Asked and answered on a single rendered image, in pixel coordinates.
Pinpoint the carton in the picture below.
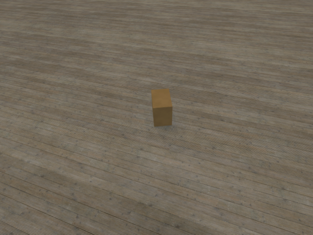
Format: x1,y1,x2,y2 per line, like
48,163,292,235
151,89,173,127

